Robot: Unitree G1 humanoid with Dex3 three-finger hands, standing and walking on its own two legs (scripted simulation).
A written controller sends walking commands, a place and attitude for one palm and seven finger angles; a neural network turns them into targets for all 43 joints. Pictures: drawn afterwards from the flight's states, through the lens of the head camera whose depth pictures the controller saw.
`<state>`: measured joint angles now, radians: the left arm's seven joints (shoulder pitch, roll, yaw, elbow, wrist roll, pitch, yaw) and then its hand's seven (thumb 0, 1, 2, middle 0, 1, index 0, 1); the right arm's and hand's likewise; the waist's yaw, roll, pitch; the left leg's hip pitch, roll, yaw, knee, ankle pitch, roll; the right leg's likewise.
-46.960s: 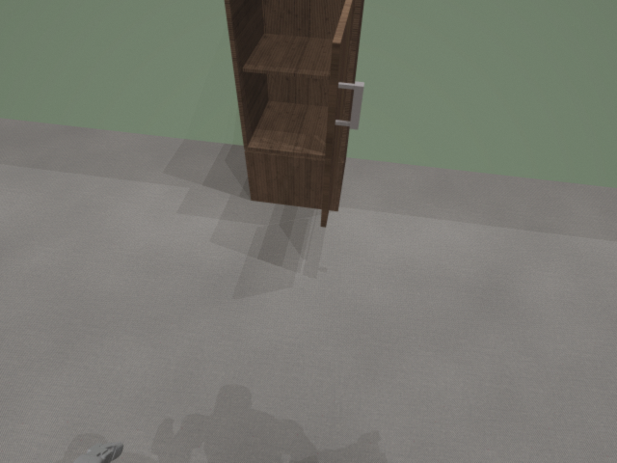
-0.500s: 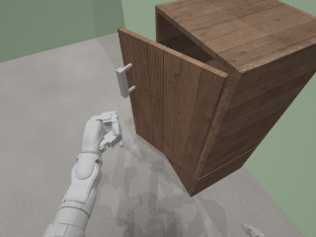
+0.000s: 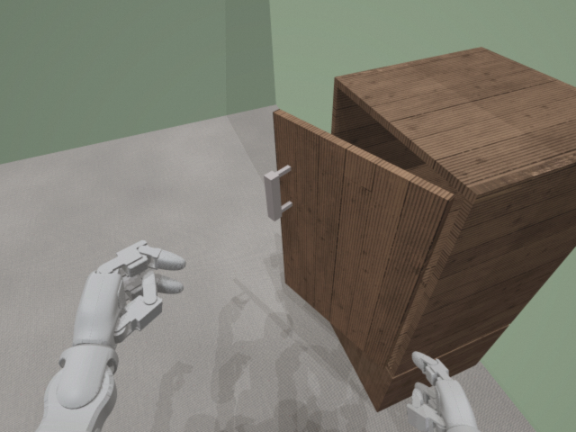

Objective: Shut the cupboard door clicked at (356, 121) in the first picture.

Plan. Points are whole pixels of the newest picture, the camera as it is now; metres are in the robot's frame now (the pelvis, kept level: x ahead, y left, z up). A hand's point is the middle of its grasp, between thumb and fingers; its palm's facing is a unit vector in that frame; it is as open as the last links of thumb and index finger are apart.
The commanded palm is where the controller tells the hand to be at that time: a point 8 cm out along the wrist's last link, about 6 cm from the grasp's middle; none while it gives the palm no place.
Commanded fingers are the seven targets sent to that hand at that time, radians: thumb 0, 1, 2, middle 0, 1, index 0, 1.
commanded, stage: draw the hand back to the body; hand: left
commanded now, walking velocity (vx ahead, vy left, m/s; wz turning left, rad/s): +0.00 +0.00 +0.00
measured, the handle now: (280, 192) +0.61 +0.09 -0.03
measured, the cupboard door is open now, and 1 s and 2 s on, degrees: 22 22 22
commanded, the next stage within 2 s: step back with the hand held close in 0.66 s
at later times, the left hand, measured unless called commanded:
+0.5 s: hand (48, 328) +0.17 +0.26 +0.16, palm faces +0.44 -0.80 -0.40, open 7.2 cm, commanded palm +0.13 +0.30 +0.18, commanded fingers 0.00 0.90 0.90 -0.20 -0.30 -0.20 -0.30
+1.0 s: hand (60, 310) +0.19 +0.26 +0.16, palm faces +0.40 -0.79 -0.45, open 7.4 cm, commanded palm +0.13 +0.30 +0.18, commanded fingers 0.00 0.90 0.90 -0.20 -0.30 -0.20 -0.30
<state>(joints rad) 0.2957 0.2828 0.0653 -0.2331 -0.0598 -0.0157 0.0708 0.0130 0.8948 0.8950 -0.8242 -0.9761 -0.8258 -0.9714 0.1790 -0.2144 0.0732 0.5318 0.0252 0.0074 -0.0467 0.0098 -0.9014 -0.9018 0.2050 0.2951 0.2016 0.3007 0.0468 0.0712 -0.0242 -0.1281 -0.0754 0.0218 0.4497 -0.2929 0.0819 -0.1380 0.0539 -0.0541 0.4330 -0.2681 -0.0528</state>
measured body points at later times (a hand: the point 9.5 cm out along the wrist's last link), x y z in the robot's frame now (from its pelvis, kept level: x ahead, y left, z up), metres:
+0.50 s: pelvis -0.01 +0.00 +0.00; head -0.04 -0.02 +0.45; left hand +0.14 +0.30 +0.18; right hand +0.17 -0.23 -0.09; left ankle -0.03 +0.06 -0.74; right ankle -0.02 -0.08 -0.74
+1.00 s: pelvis -0.02 +0.01 +0.00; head -0.02 -0.02 +0.45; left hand +0.16 +0.30 +0.19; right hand +0.15 -0.25 -0.09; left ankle -0.03 +0.06 -0.74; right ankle -0.02 -0.08 -0.74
